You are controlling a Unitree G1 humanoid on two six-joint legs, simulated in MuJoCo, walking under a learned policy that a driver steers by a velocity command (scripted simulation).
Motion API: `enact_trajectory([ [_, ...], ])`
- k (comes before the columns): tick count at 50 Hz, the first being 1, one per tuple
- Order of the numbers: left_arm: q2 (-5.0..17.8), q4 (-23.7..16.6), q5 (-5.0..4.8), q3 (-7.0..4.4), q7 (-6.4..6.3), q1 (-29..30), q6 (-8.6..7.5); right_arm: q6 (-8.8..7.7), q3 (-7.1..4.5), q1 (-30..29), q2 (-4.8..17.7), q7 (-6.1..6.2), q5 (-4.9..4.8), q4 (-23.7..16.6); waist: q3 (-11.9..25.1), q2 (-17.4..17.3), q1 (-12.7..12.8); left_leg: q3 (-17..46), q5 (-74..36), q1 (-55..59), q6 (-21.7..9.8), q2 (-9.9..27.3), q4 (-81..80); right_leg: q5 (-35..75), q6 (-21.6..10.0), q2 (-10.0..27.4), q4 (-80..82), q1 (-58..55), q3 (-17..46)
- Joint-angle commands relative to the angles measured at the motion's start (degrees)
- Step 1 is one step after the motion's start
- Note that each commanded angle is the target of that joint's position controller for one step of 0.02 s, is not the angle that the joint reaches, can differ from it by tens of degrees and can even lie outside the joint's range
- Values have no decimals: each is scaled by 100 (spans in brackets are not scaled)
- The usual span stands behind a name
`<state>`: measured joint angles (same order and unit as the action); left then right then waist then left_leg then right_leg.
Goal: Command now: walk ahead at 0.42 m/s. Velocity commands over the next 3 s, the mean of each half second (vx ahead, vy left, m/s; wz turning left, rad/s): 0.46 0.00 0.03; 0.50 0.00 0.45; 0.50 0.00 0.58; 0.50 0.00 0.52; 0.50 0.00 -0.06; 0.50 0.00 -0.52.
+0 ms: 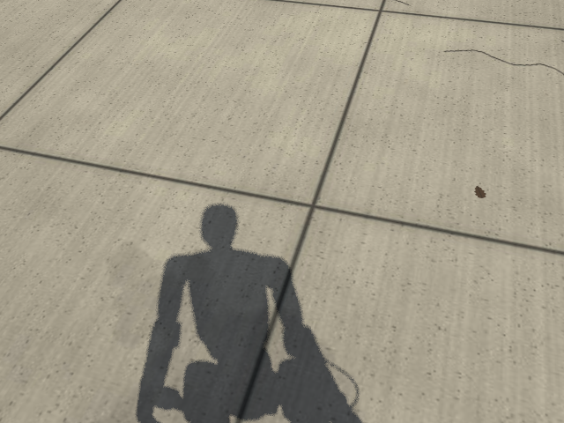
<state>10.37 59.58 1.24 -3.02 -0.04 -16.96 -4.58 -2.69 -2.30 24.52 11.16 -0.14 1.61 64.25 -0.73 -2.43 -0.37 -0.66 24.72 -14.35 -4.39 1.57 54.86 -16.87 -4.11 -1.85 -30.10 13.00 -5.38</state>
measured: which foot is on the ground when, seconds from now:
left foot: up 0.00-0.36, down 0.38-0.94, up 0.96-1.00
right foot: down 0.00-0.38, up 0.40-0.92, down 0.94-1.00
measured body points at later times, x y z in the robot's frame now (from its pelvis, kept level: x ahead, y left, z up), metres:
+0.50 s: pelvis +0.27 +0.03 -0.01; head +0.30 +0.03 +0.44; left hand +0.25 +0.26 -0.16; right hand +0.35 -0.23 -0.14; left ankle +0.34 +0.08 -0.73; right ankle +0.11 -0.08 -0.63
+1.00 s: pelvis +0.55 +0.00 -0.01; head +0.59 +0.00 +0.44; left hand +0.71 +0.27 -0.10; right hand +0.57 -0.27 -0.15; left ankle +0.36 +0.07 -0.69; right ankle +0.67 -0.07 -0.73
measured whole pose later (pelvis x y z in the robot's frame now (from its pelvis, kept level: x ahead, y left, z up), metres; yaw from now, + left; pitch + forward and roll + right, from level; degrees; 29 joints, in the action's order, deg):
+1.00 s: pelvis +0.55 +0.00 -0.01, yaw +16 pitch +2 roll +0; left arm 12.4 43.8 2.6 -1.7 0.0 0.0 -5.2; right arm -3.3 -4.6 24.7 14.1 0.4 -0.2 54.7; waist -3.0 -0.5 -5.2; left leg 7.9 28.4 -8.0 -5.1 -5.7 48.4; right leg -6.6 -2.0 -0.3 -32.1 25.9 -1.8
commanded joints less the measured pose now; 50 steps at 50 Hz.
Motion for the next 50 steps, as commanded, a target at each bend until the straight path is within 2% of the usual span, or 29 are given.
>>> enact_trajectory([
  [1, 633, 32, -4, -78, -17, -759, -5, -194, -32, -696, 166, -122, -3, -633, -758, 372, 120, 215, -781, -2564, -127, 359, 1065, -725, -758, 1796, 2297, -1080, 2661],
  [3, 402, 82, -21, 24, -52, -793, -97, -107, -66, -580, 199, -159, 45, -596, -587, 463, -32, 74, -1049, -2319, 11, 373, 808, 547, -640, 1490, 2308, -1094, 1934],
  [6, 422, 263, -42, 72, -89, -1246, -169, 3, -93, -1054, 211, -177, 27, -789, -562, 562, -26, -168, -1308, -2621, 144, 302, 484, 2178, -665, 1380, 2204, -1352, 1352],
  [10, 409, 267, -31, 131, -86, -1335, -178, 22, -16, -2256, 106, -194, -19, -1268, -769, 670, 132, -461, -1880, -2461, 223, 148, -904, 2876, -670, 1173, 2273, -1115, 868],
  [13, 515, 315, -39, 117, -108, -1441, -200, 19, 10, -2690, 139, -185, -62, -1467, -798, 775, 196, -632, -2175, -1913, 76, -9, -1796, 3349, -650, 1241, 2288, -1182, 723],
  [15, 591, 335, -30, 98, -120, -1389, -210, -4, -29, -2646, 253, -146, -62, -1516, -725, 744, 93, -650, -2131, -1580, -126, -106, -2065, 4120, -612, 1371, 2055, -1462, 653],
  [16, 648, 327, -22, 82, -127, -1302, -215, -28, -69, -2437, 333, -114, -60, -1476, -579, 742, -33, -676, -1984, -1280, -243, -222, -2133, 4890, -560, 1391, 1713, -1631, 574],
  [17, 728, 322, -3, 55, -139, -1223, -205, -59, -128, -2002, 435, -74, -56, -1353, -318, 770, -230, -687, -1770, -838, -351, -363, -2165, 5613, -494, 1391, 1136, -1792, 501],
  [18, 787, 314, 13, 31, -143, -1154, -170, -100, -205, -1258, 545, -33, -56, -1108, 77, 729, -524, -709, -1684, -130, -455, -517, -2356, 5907, -428, 1321, 226, -1824, 428],
  [19, 802, 290, -9, 25, -130, -1094, -140, -143, -294, -365, 684, 15, -4, -805, 514, 598, -879, -585, -1797, 1023, -566, -402, -2678, 5250, -342, 1129, -962, -1316, 305],
  [20, 597, 152, -27, 73, -104, -1207, -123, -161, -428, 505, 1165, 54, 125, -643, 1162, 19, -1067, 879, -917, 2227, -823, 885, -2774, 3075, -269, 777, -2767, -265, 42],
  [21, 43, 107, -193, 117, 3, -1871, -107, -119, -493, 442, 1465, -10, 133, -658, 1600, -1182, -564, 4022, -389, 3270, -1742, 2185, -3752, -1276, -66, -367, -4786, 1702, 255],
  [22, 497, -4, -54, 21, -2, -1243, -94, -78, -447, -266, 1238, -69, -76, -746, 1026, -346, -399, 4071, 401, 2689, -1544, 1848, -4187, -818, -194, 56, -5011, 2282, 859],
  [23, 607, -226, -19, -18, 22, -613, -134, -87, -342, -825, 873, -86, -133, -873, 257, -69, -277, 3173, 137, 1841, -1373, 1694, -4280, -197, -207, 336, -4734, 2442, 776],
  [24, 546, -289, -3, -18, 26, -373, -174, -125, -271, -1003, 615, -104, -108, -865, -34, 283, -128, 2655, -681, 1225, -1241, 1454, -4416, 133, -182, 517, -4368, 2212, 768],
  [26, 374, -333, 113, -7, 48, -419, -70, -198, -170, -925, 367, -41, -108, -740, -116, 230, 182, 1909, -1702, 527, -1035, 1021, -4501, 226, -19, 698, -3778, 1642, 783],
  [28, 315, -457, 137, -8, 63, -309, 43, -270, -181, -644, 501, 9, -116, -676, -123, 158, 255, 1642, -2300, 361, -1073, 886, -4522, 178, 165, 698, -3379, 1570, 693],
  [31, 411, -804, 130, -13, 74, 427, 155, -263, -222, -347, 745, 36, -133, -709, -327, 83, 150, 1497, -2128, 236, -1107, 766, -4729, 597, 427, 745, -2646, 2004, 564],
  [33, 486, -1055, 94, -23, 80, 1041, 177, -239, -214, -92, 717, 24, -135, -725, -449, 41, -29, 1530, -2170, 387, -1040, 708, -4791, 1043, 562, 750, -2050, 2331, 531],
  [36, 492, -1314, 61, -8, 106, 1648, 175, -212, -225, 264, 720, 13, -130, -745, -384, -49, -267, 1523, -2613, 809, -896, 625, -4614, 1576, 636, 651, -1408, 2508, 524],
  [41, 522, -1758, 14, 45, 137, 2462, 121, -161, -264, 614, 801, 62, -64, -827, -346, -194, -543, 1683, -3485, 1487, -887, 644, -4075, 1509, 613, 411, -730, 2590, 513],
  [43, 597, -1891, -18, 48, 138, 2501, 64, -144, -303, 541, 892, 104, -36, -910, -317, -277, -489, 1816, -3792, 1600, -797, 697, -3814, 1335, 532, 337, -368, 2284, 575],
  [44, 666, -1887, -31, 31, 129, 2306, 31, -141, -329, 391, 958, 124, -33, -977, -271, -315, -352, 1853, -3938, 1515, -693, 699, -3662, 1194, 470, 284, -131, 1874, 595],
  [45, 756, -1818, -41, -2, 103, 1936, -6, -145, -362, 182, 1052, 127, -35, -1055, -159, -351, -151, 1843, -4264, 1308, -567, 658, -3399, 986, 389, 175, 94, 1211, 568],
  [46, 897, -1646, -45, -68, 52, 1314, -53, -169, -389, 51, 1135, 98, -49, -1112, 145, -263, 113, 1793, -4715, 1155, -453, 508, -2794, 914, 292, 23, 317, 331, 488],
  [47, 1117, -1450, 21, -155, -20, 489, -133, -208, -387, -51, 1090, 47, -97, -1170, 651, 58, 502, 1528, -4461, 734, -326, 152, -1680, 1043, 120, 281, 562, -854, 667],
  [48, 1583, -1427, 185, -257, -118, -505, -168, -248, -292, -39, 708, 28, -167, -1433, 1631, 716, 798, 1147, -2657, -102, -239, -208, -52, 25, -131, 1741, 604, -2243, 2056],
  [49, 2013, -1463, 263, -346, -91, -296, -82, -204, -232, 675, 313, 41, -382, -1595, 2014, 2126, 274, 606, 823, -1799, -110, -946, 1254, -195, -725, 2921, 1356, -3095, 4599],
  [50, 1445, -1541, 172, -276, -57, 90, 3, -94, -295, 602, 799, 93, -187, -1414, 1439, 1240, 114, 670, 382, -2222, -172, -381, 1851, -873, -760, 2753, 1405, -2443, 4605],
])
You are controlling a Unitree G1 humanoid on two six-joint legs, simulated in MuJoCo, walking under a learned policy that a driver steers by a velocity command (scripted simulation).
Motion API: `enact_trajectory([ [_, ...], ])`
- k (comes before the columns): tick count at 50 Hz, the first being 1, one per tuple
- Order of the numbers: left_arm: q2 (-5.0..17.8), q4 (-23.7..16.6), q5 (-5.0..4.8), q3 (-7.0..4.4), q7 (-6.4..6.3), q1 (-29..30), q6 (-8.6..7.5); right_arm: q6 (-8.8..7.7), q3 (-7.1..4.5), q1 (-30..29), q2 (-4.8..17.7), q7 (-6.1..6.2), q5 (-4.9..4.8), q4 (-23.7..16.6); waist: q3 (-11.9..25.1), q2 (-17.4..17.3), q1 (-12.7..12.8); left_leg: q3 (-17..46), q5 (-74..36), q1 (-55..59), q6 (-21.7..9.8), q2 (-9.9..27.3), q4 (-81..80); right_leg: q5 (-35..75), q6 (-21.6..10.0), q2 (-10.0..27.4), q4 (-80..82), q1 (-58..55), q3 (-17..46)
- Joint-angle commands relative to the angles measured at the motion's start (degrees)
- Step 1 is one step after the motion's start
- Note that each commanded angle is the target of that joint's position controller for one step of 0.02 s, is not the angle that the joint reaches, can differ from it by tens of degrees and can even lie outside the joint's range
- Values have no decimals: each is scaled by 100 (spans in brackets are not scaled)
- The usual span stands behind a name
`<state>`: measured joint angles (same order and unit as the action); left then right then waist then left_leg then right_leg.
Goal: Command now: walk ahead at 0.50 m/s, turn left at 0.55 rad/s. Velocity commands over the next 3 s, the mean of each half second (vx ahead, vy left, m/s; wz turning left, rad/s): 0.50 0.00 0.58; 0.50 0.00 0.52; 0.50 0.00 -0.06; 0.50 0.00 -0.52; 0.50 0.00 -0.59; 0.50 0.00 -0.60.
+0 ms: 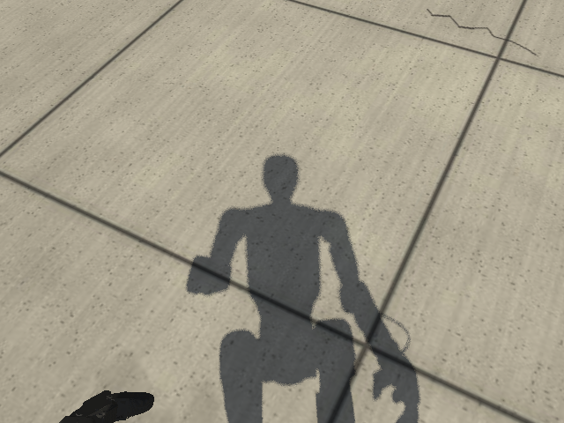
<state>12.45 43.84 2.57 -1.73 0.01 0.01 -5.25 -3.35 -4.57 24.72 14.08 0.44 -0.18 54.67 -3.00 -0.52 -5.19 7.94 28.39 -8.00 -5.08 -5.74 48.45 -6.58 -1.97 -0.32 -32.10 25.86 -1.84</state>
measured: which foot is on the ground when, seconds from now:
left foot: up 0.00-0.46, down 0.48-1.00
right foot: down 0.00-0.48, up 0.50-1.00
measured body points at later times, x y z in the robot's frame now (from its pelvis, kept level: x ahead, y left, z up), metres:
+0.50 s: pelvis +0.25 +0.04 +0.00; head +0.29 +0.06 +0.44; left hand +0.14 +0.28 -0.15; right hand +0.53 -0.11 -0.09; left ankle +0.32 +0.13 -0.73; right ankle +0.10 -0.11 -0.71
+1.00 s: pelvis +0.50 +0.14 +0.01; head +0.53 +0.17 +0.46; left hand +0.58 +0.45 -0.08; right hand +0.61 -0.12 -0.11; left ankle +0.33 +0.12 -0.72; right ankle +0.70 +0.13 -0.70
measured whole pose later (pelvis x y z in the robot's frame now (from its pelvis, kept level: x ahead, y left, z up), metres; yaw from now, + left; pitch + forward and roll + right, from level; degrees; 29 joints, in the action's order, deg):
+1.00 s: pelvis +0.50 +0.14 +0.01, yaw +33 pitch +2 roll +0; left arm 14.0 39.8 2.0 -1.3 2.1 -1.9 -1.7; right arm -3.4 -3.2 27.1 15.4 0.6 0.7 49.7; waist -1.9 1.9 -5.3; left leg 10.3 20.5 5.7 -6.9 -7.7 14.1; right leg -2.8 -0.9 1.7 -33.8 33.3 -1.5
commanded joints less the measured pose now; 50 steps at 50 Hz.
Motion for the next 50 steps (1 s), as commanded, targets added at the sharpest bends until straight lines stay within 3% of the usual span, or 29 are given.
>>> enact_trajectory([
  [1, 703, -46, -24, -269, -44, -1220, 73, 0, -76, 133, 515, -22, 79, -481, 885, 388, 583, -232, -572, -2860, -70, 560, 2394, -1675, -831, 2253, 1692, -2923, 3221],
  [2, 527, -4, -22, -215, -27, -1107, 51, 11, -59, -141, 384, -75, 97, -537, 510, 199, 547, -269, -891, -2733, -13, 728, 2167, -925, -712, 1957, 1837, -2377, 2366],
  [4, 471, 148, -58, -186, -58, -1265, -13, 137, -70, -296, 337, -191, 214, -613, 325, 582, 442, -359, -1079, -2527, 86, 904, 1919, 47, -525, 1581, 2009, -1946, 1389],
  [8, 577, 327, -168, -229, -16, -1663, -178, 306, -36, -801, 252, -325, 222, -886, 337, 583, 398, -509, -1515, -2979, 169, 982, 1837, 1233, -608, 1581, 2153, -2083, 578],
  [14, 655, 471, -143, -244, -18, -1986, -155, 282, 97, -2025, 158, -474, 205, -1358, -30, 523, 584, -889, -2690, -3129, 243, 1003, 193, 1467, -559, 1389, 2332, -2149, -435],
  [18, 868, 601, -147, -298, -75, -2321, -92, 266, 157, -2668, 173, -536, 231, -1638, -203, 515, 756, -1299, -2550, -2837, 37, 932, -828, 1827, -499, 1581, 2240, -2623, -790],
  [21, 1037, 695, -132, -331, -125, -2465, 35, 275, 120, -2659, 271, -493, 276, -1705, -76, 598, 691, -1618, -1791, -2356, -240, 575, -1228, 3597, -407, 1651, 1512, -3098, -1115],
  [23, 1225, 719, -132, -369, -143, -2487, 150, 245, 25, -1922, 437, -418, 295, -1532, 424, 670, 371, -1748, -1273, -1445, -500, 134, -1456, 4867, -379, 1655, 145, -3223, -1256],
  [24, 1253, 668, -159, -366, -138, -2419, 203, 188, -67, -1047, 573, -350, 338, -1259, 925, 477, -20, -1656, -1494, -275, -670, -31, -1913, 4378, -265, 1567, -1100, -2751, -1375],
  [25, 1067, 472, -136, -311, -117, -2425, 208, 160, -232, -208, 1048, -253, 391, -1055, 1557, -97, -330, -331, -880, 1240, -964, 906, -2130, 2294, -81, 1409, -2797, -1445, -1379],
  [26, 470, 8, -160, -201, 19, -2522, 174, 187, -356, -467, 1683, -195, 288, -1190, 1869, -1372, 172, 2752, -996, 2744, -1749, 2484, -2636, -2647, 282, 224, -4686, 1149, -941],
  [27, 952, -151, -102, -289, 31, -1657, 120, 263, -346, -162, 1561, -148, 158, -1234, 1768, -344, -246, 3150, -1383, 2595, -1693, 2493, -3138, -2279, 257, 226, -4954, 1759, 158],
  [28, 848, -267, -197, -255, 56, -1397, 57, 270, -289, -451, 1367, -101, 125, -1129, 997, -202, -31, 2192, -2073, 1969, -1556, 2357, -3174, -1589, 196, 507, -4674, 1949, 240],
  [29, 804, -173, -191, -227, 43, -1533, 15, 235, -212, -701, 1078, -93, 84, -1112, 572, 70, 244, 1645, -2904, 1189, -1353, 2081, -3247, -1263, 187, 686, -4104, 1582, 240],
  [30, 796, -116, -109, -234, 33, -1616, 72, 188, -167, -937, 933, -77, 59, -1144, 395, 123, 469, 1212, -3410, 666, -1193, 1772, -3304, -1217, 227, 786, -3766, 1209, 278],
  [32, 756, -66, 29, -230, 58, -1882, 283, 81, -92, -1079, 763, -81, 8, -1188, 480, -14, 709, 831, -3863, 155, -1133, 1471, -3441, -1211, 355, 813, -3439, 680, 285],
  [34, 670, -137, 40, -217, 101, -1749, 398, -1, -114, -876, 877, -101, -4, -1120, 427, -15, 721, 709, -3893, -22, -1131, 1311, -3566, -990, 451, 763, -3133, 757, 207],
  [37, 665, -384, 26, -206, 114, -1032, 441, -16, -134, -445, 967, -99, 15, -1025, 156, -119, 495, 797, -3561, 26, -1001, 1205, -3739, -341, 542, 728, -2494, 1281, 171],
  [42, 655, -665, -4, -157, 152, -155, 402, -30, -113, 145, 945, -61, 12, -888, 82, -258, 161, 881, -3865, 723, -803, 1183, -3612, 477, 503, 540, -1389, 1688, 191],
  [46, 578, -890, -48, -69, 216, 460, 305, -54, -48, 513, 866, 11, 70, -737, -47, -318, -75, 845, -4556, 1138, -715, 1281, -3434, 670, 288, 325, -560, 1468, 9],
  [48, 640, -940, -70, -71, 217, 454, 257, -63, -45, 469, 951, 52, 101, -702, -84, -380, 4, 890, -4909, 1245, -633, 1420, -3334, 514, 100, 219, -197, 1063, 9],
  [50, 803, -758, -78, -138, 155, -196, 216, -91, -53, 197, 1076, 72, 109, -717, 90, -460, 358, 761, -6062, 1140, -424, 1410, -2867, 57, -123, -44, 119, -3, -60],
])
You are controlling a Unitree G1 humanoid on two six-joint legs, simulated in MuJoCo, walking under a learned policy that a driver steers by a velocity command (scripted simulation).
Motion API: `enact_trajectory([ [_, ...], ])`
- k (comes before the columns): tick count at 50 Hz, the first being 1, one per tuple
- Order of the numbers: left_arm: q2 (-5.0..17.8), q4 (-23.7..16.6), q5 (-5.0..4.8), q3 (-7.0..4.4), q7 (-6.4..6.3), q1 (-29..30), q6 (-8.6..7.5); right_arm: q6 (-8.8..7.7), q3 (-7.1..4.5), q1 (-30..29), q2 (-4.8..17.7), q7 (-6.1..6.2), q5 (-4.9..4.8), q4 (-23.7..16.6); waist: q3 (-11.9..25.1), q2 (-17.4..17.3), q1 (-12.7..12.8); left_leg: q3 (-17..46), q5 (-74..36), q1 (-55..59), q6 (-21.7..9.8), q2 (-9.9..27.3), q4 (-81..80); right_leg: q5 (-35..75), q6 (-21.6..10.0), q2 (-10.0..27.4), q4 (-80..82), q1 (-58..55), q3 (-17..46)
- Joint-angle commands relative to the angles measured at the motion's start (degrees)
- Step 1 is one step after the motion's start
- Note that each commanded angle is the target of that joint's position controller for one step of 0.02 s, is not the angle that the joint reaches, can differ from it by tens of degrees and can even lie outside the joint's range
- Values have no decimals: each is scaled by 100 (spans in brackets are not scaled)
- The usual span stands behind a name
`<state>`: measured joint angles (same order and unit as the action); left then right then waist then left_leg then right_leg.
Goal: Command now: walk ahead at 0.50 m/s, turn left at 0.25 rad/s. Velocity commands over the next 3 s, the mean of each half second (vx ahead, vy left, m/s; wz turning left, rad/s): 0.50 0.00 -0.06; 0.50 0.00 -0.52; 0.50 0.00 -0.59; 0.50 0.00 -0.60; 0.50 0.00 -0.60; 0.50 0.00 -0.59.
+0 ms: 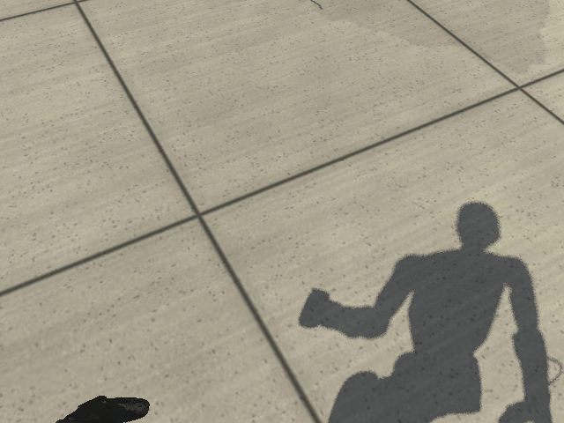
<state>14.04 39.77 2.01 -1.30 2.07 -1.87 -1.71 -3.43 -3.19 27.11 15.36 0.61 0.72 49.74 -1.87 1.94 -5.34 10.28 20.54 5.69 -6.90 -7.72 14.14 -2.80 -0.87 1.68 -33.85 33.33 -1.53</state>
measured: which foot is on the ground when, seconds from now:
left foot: down 0.00-0.06, up 0.08-0.54, down 0.56-1.00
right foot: up 0.00-0.02, down 0.04-0.56, up 0.58-1.00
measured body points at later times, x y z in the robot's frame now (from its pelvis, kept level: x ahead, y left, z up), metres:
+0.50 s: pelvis +0.27 -0.01 +0.01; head +0.30 -0.02 +0.46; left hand +0.23 +0.25 -0.12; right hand +0.47 -0.24 -0.09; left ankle +0.41 +0.10 -0.71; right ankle +0.16 -0.10 -0.73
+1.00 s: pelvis +0.50 -0.04 +0.01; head +0.53 -0.05 +0.45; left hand +0.78 +0.10 -0.09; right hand +0.39 -0.28 -0.12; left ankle +0.42 +0.09 -0.73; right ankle +0.59 -0.20 -0.69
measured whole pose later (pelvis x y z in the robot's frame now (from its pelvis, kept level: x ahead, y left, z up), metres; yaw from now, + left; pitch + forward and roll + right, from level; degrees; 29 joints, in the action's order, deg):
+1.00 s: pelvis +0.50 -0.04 +0.01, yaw -22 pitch +2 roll +2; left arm 14.8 41.0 2.2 -2.7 4.7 -4.0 0.7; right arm -4.9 -2.6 23.7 14.0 0.4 1.3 51.1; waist -2.0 2.2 -3.8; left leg -14.7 18.4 3.4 -0.1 0.1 13.8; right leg -4.6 -3.3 3.9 -41.6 35.6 -3.4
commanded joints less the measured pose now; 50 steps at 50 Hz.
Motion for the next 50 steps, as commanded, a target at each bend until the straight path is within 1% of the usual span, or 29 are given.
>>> enact_trajectory([
  [1, 779, -146, -41, -248, -119, -647, -167, -91, -197, -100, 1009, 42, 42, -199, 305, -679, 641, 425, -5981, -210, -162, 1497, 1278, -545, -348, -445, 412, -1491, -168],
  [2, 892, 73, -25, -303, -198, -1481, -225, -105, -184, -200, 998, 12, 28, -192, 748, -520, 1079, 195, -5710, -585, -67, 1262, 2352, -293, -503, -274, 719, -2613, -54],
  [3, 1287, 164, 99, -389, -296, -2392, -258, -136, -82, -129, 632, -16, 8, -360, 1534, 58, 1349, -21, -3827, -1522, 17, 932, 4000, -919, -779, 980, 687, -3992, 1303],
  [4, 1771, 274, 141, -528, -249, -2436, -213, -101, -41, 748, 263, -36, -193, -331, 2003, 1540, 867, -493, 770, -3282, 270, -183, 5794, -940, -1627, 2331, 1360, -5041, 4131],
  [5, 1226, 227, -63, -431, -169, -2029, -154, -73, -75, 388, 686, 1, 51, -238, 1359, 497, 769, -137, 633, -3788, 179, 198, 6154, -1500, -1525, 2096, 1709, -4380, 4404],
  [6, 850, 171, -109, -341, -148, -1526, -158, -69, -82, -125, 673, -41, 56, -312, 576, 64, 652, -182, 126, -3848, 197, 433, 5983, -1456, -1419, 1884, 1803, -3560, 3379],
  [7, 635, 197, -64, -284, -130, -1335, -185, -70, -43, -428, 589, -76, 64, -376, 277, -177, 610, -275, -123, -3781, 209, 612, 5717, -902, -1289, 1597, 1942, -3078, 2721],
  [9, 528, 373, -80, -227, -151, -1373, -255, 30, -14, -492, 482, -157, 130, -396, 135, 154, 432, -430, -234, -3509, 283, 834, 5295, -98, -1080, 1171, 2156, -2576, 1838],
  [10, 549, 472, -115, -223, -131, -1503, -303, 65, 0, -490, 436, -188, 164, -398, 174, 270, 396, -555, -277, -3423, 329, 886, 5137, 300, -1097, 1081, 2204, -2517, 1707],
  [12, 608, 634, -190, -235, -96, -1748, -372, 92, 35, -666, 345, -227, 223, -453, 166, 274, 376, -783, -380, -3615, 446, 1004, 4842, 765, -1215, 968, 2308, -2560, 1517],
  [14, 687, 739, -210, -260, -106, -1936, -369, 95, 89, -1174, 260, -252, 226, -624, 10, 231, 448, -934, -693, -3962, 607, 1142, 4367, 766, -1294, 888, 2485, -2548, 1391],
  [16, 703, 824, -215, -272, -119, -2097, -337, 86, 146, -1747, 194, -261, 196, -810, -128, 203, 557, -1035, -1100, -4083, 764, 1182, 3630, 731, -1254, 731, 2557, -2501, 1248],
  [19, 788, 921, -212, -311, -130, -2350, -309, 58, 219, -2377, 122, -272, 146, -984, -118, 242, 740, -1147, -1662, -3812, 869, 1054, 2654, 993, -1117, 604, 2409, -2523, 1144],
  [23, 906, 959, -155, -355, -155, -2559, -256, -3, 217, -2851, 240, -209, 77, -1162, -17, 291, 869, -1115, -1656, -3472, 830, 879, 2063, 1407, -1037, 740, 1934, -2802, 1407],
  [25, 999, 897, -125, -397, -187, -2411, -227, -58, 172, -2652, 372, -169, 60, -1152, 45, 340, 710, -1016, -1303, -2999, 728, 818, 1739, 1392, -929, 830, 1632, -2822, 1647],
  [26, 1047, 857, -125, -417, -195, -2290, -218, -97, 134, -2296, 448, -138, 60, -1055, 147, 328, 532, -1029, -1150, -2484, 658, 735, 1484, 1460, -856, 797, 1328, -2737, 1703],
  [27, 1011, 830, -153, -411, -182, -2209, -224, -167, 65, -1658, 587, -80, 103, -854, 446, 81, 240, -998, -1207, -1561, 529, 733, 1094, 1527, -732, 533, 567, -2518, 1543],
  [28, 775, 678, -216, -353, -154, -2126, -253, -242, -46, -845, 970, 8, 239, -747, 1090, -481, -91, -99, -589, -366, 255, 1653, 848, 738, -582, 131, -800, -1889, 1216],
  [29, 198, 451, -346, -229, -164, -2384, -255, -200, -150, -453, 1448, 73, 355, -794, 1635, -1470, -56, 1815, 168, 910, -80, 3102, 427, -2106, -386, -617, -2348, -348, 515],
  [30, 572, 443, -242, -304, -196, -2679, -167, -89, -196, -588, 1420, 58, 221, -750, 1684, -1686, 186, 3054, 696, 621, -488, 3428, 78, -2851, -435, -562, -3188, 340, 467],
  [31, 742, 572, -146, -350, -193, -2447, -83, -59, -63, -985, 819, 24, 167, -846, 921, -848, 306, 2335, 962, -2, -412, 3119, 24, -2403, -461, -191, -3466, 482, 626],
  [32, 630, 561, -123, -336, -126, -2151, -64, -88, 14, -1248, 496, -5, 121, -850, 408, -578, 358, 1467, 401, -611, -302, 2774, -129, -1982, -401, -25, -3325, 411, 604],
  [33, 539, 557, -103, -334, -80, -2059, -26, -118, 46, -1365, 376, -9, 129, -834, 236, -678, 462, 843, -223, -945, -150, 2525, -281, -1754, -334, 104, -3157, 246, 552],
  [34, 534, 534, -26, -346, -34, -2008, 40, -165, 60, -1318, 337, 8, 107, -767, 138, -842, 531, 408, -768, -1135, -90, 2369, -348, -1644, -263, 190, -3069, 158, 519],
  [35, 491, 540, 4, -338, 5, -2000, 101, -211, 50, -1264, 349, 5, 86, -710, 133, -847, 572, 82, -1225, -1216, -71, 2271, -396, -1503, -208, 200, -3104, 95, 471],
  [38, 433, 347, -1, -330, 89, -1577, 185, -318, -8, -1042, 447, -14, 17, -576, 150, -715, 603, -486, -2017, -1091, -163, 2293, -524, -1061, -100, 259, -3082, 429, 429],
  [43, 363, 19, -7, -263, 188, -661, 204, -293, -53, -751, 495, -32, 45, -372, -106, -639, 466, -1317, -2400, -906, -181, 2199, -625, -203, 11, 314, -2144, 850, 259],
  [46, 284, -187, 1, -183, 256, -81, 172, -276, -87, -618, 597, -24, 45, -280, -247, -667, 325, -1731, -2542, -861, -106, 2201, -584, 168, -94, 286, -1187, 526, -43],
  [50, 352, -412, 41, -170, 280, 342, 160, -168, -142, -316, 771, 22, 53, -100, -342, -668, 216, -2087, -3382, -294, 21, 2361, -203, -431, -415, 97, -435, 212, -469],
])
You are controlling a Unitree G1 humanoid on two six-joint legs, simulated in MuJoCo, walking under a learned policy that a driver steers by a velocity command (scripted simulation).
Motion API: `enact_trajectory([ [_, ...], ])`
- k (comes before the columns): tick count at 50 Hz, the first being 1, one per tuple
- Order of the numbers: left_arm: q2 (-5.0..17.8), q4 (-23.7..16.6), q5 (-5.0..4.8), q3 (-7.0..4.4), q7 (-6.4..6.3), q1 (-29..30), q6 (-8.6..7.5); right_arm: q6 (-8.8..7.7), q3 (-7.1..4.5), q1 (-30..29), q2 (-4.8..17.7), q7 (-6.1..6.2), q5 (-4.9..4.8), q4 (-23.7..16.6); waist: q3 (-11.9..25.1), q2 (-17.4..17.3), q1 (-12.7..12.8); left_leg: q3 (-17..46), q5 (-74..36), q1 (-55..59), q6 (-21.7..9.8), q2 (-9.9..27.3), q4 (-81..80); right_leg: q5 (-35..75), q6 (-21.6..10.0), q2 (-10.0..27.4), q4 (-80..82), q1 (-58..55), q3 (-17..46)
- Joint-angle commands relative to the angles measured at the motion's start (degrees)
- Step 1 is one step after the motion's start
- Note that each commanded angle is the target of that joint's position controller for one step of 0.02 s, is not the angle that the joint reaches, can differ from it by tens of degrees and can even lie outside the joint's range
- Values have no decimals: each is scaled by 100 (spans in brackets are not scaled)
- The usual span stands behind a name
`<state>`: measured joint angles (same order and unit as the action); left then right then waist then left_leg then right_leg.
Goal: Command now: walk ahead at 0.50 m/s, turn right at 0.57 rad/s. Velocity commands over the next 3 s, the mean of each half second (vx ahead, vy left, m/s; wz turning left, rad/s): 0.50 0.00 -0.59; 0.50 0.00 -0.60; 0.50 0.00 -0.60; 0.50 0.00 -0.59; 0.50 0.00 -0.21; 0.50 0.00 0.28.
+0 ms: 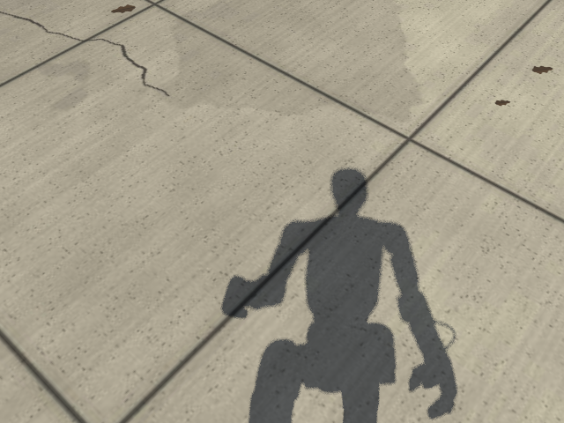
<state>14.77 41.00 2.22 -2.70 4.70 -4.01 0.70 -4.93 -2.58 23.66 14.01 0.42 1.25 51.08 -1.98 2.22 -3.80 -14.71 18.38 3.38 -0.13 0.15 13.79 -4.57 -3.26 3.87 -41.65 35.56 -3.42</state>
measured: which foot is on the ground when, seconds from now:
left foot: down 0.00-0.10, up 0.12-0.60, down 0.62-1.00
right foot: up 0.00-0.08, down 0.10-0.62, up 0.64-1.00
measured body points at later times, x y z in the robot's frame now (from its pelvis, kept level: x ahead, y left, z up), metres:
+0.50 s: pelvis +0.27 -0.05 +0.00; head +0.30 -0.07 +0.45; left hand +0.34 +0.22 -0.11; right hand +0.39 -0.34 -0.10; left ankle +0.47 +0.06 -0.69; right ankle +0.16 -0.09 -0.74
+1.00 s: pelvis +0.52 -0.11 +0.01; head +0.55 -0.13 +0.45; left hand +0.82 -0.02 -0.10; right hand +0.37 -0.34 -0.12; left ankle +0.51 +0.01 -0.74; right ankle +0.56 -0.30 -0.68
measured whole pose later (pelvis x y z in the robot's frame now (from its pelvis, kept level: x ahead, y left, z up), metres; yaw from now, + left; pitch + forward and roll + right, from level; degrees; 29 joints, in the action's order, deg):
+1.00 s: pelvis +0.52 -0.11 +0.01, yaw -36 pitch +1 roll +1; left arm 16.7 40.1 2.0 -2.8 4.3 -6.5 0.5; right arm -4.6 -2.7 22.9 14.8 -0.2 1.0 48.3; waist -2.3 2.8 -3.1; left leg -11.7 15.3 -0.1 -1.3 -0.4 14.4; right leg -4.1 -2.1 3.1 -49.2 38.2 0.2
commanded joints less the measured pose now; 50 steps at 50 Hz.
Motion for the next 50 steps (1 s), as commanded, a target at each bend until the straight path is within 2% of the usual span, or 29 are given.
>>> enact_trajectory([
  [1, 307, -547, 32, -44, -3, 511, -79, 20, -214, 39, 969, 57, 5, -204, -267, -734, 111, 285, -3971, 67, -607, 1582, 138, -537, -288, -269, 471, -235, -400],
  [3, 429, -424, 56, -122, -83, -63, -103, 115, -256, 55, 1172, 82, 7, -153, 162, -840, 403, 92, -5754, 237, -552, 1588, 1362, -1144, -557, -720, 653, -1058, -593],
  [4, 533, -190, 81, -202, -146, -854, -162, 169, -260, -1, 1223, 84, -23, -175, 630, -705, 771, -25, -5678, -51, -475, 1510, 2521, -1014, -722, -952, 1044, -2048, -572],
  [5, 899, 123, 137, -358, -245, -1874, -200, 178, -225, -41, 1124, 76, -4, -310, 1258, -256, 1199, -51, -4184, -1173, -287, 1366, 4135, -1246, -972, -512, 1322, -3610, 248],
  [6, 1680, 52, 74, -535, -324, -1788, -191, 139, -56, 164, 358, -46, -23, -768, 1725, 1222, 782, 112, 988, -3840, 80, 372, 6139, -1396, -1732, 1333, 1645, -5451, 3264],
  [7, 1690, -65, -112, -556, -361, -2076, -126, 80, -148, -531, 838, -67, 35, -944, 2041, 426, 1173, 1398, 1254, -4557, 125, 5, 6817, -1069, -1964, 1635, 2419, -5543, 4734],
  [8, 1540, 73, -131, -515, -410, -1825, -106, 29, -137, -959, 803, -89, -33, -1082, 1171, 116, 1032, 1620, 589, -4951, 53, 346, 6705, -442, -1816, 1464, 2448, -5020, 3665],
  [9, 1195, 107, -168, -425, -436, -1569, -127, -32, -87, -878, 723, -76, -51, -1026, 614, -127, 768, 1586, 127, -4666, 26, 555, 6128, 314, -1608, 1230, 2487, -4161, 3013],
  [10, 991, 90, -176, -362, -450, -1308, -168, -4, -94, -802, 713, -64, 1, -950, 342, -241, 515, 1611, 33, -4266, 45, 682, 5702, 881, -1396, 893, 2554, -3534, 2526],
  [11, 838, 60, -211, -306, -458, -1111, -202, 96, -88, -620, 705, -67, 98, -920, 311, -171, 300, 1638, 24, -3861, 110, 723, 5470, 1223, -1317, 656, 2648, -3094, 2193],
  [12, 776, 37, -221, -275, -439, -1065, -255, 202, -91, -511, 687, -82, 150, -885, 383, -122, 215, 1631, 40, -3614, 164, 717, 5315, 1451, -1304, 550, 2701, -2877, 2037],
  [15, 924, 128, -223, -313, -403, -1316, -374, 362, -68, -728, 540, -132, 163, -982, 314, -120, 204, 1508, -272, -3692, 288, 644, 4790, 1388, -1317, 326, 2888, -2594, 1867],
  [20, 958, 269, -225, -329, -416, -1915, -379, 360, -34, -1917, 519, -157, 130, -1348, -10, 67, 620, 1533, -1363, -4289, 368, 535, 3455, 925, -1104, 201, 2977, -2908, 2048],
  [24, 1021, 344, -184, -343, -464, -2309, -372, 287, 23, -2612, 512, -200, 80, -1588, -34, 109, 887, 1537, -1649, -4291, 314, 294, 2636, 1425, -1038, 248, 2648, -3387, 2232],
  [26, 1074, 343, -150, -353, -500, -2375, -361, 237, 35, -2798, 557, -205, 50, -1700, -42, 157, 921, 1555, -1555, -4089, 240, 170, 2309, 1741, -981, 320, 2433, -3529, 2387],
  [28, 1160, 286, -135, -371, -539, -2174, -358, 192, 9, -2538, 670, -182, 32, -1681, -14, 237, 722, 1620, -1303, -3402, 114, 60, 1904, 1916, -798, 360, 2208, -3411, 2542],
  [30, 1247, 213, -135, -381, -511, -1840, -384, 132, -89, -1555, 882, -84, 21, -1395, 344, 198, 243, 1491, -918, -1839, -75, -220, 1531, 2666, -546, 133, 1377, -2992, 2490],
  [31, 1148, 210, -187, -348, -457, -1776, -425, 54, -167, -802, 1084, -9, 76, -1232, 797, -145, -157, 1735, -957, -666, -256, 100, 1220, 2406, -394, -261, 234, -2571, 2178],
  [32, 649, 31, -230, -204, -435, -1867, -475, 30, -257, 157, 1517, 102, 204, -1222, 1750, -842, -435, 3227, 395, 647, -531, 1590, 1030, 479, -277, -625, -1448, -1869, 1652],
  [33, 426, -136, -322, -160, -440, -2538, -436, 110, -344, -161, 1908, 94, 219, -1241, 2013, -2213, 142, 5917, 778, 1306, -1130, 2655, 178, -2873, -137, -1370, -2576, -254, 1123],
  [34, 879, 115, -112, -203, -496, -2318, -321, 172, -264, -567, 1313, 60, 116, -1303, 1174, -1031, 237, 5677, 1442, 520, -1096, 2449, 147, -2368, -176, -751, -3016, 167, 1140],
  [35, 900, 109, -80, -224, -428, -1912, -292, 175, -149, -878, 864, 38, 67, -1335, 549, -496, 246, 4686, 1116, -207, -984, 2141, 71, -1828, -151, -574, -2875, 60, 1058],
  [36, 785, 90, -87, -203, -378, -1745, -268, 165, -94, -1025, 680, 16, 78, -1290, 271, -407, 327, 3881, 272, -648, -879, 1853, -50, -1560, -94, -407, -2668, -82, 980],
  [38, 683, 98, -11, -188, -273, -1706, -145, 81, -70, -927, 629, 23, 41, -1135, 122, -821, 416, 2856, -798, -1064, -743, 1494, -203, -1402, 4, -226, -2479, -308, 846],
  [39, 643, 74, -10, -177, -235, -1663, -99, 14, -79, -829, 645, -4, 9, -1068, 146, -875, 425, 2613, -1261, -1099, -761, 1465, -237, -1317, 23, -221, -2481, -327, 802],
  [42, 560, -123, -10, -144, -148, -1189, -47, -95, -122, -654, 722, -51, -43, -927, 94, -794, 419, 2021, -1923, -946, -862, 1517, -422, -888, 93, -120, -2371, 152, 755],
  [45, 484, -321, -15, -101, -99, -609, -51, -83, -137, -475, 733, -55, -32, -786, -53, -727, 328, 1449, -2307, -788, -866, 1437, -506, -370, 180, -63, -1827, 536, 623],
  [48, 336, -488, -37, -14, -28, -54, -89, -67, -149, -388, 767, -58, -28, -682, -154, -724, 221, 890, -2498, -758, -754, 1286, -475, 245, 153, -59, -783, 303, 327],
  [50, 289, -629, -24, 26, 25, 344, -104, -54, -173, -234, 860, -35, -32, -597, -246, -728, 116, 697, -2590, -648, -706, 1363, -465, 300, 57, -68, -183, 105, 76],
])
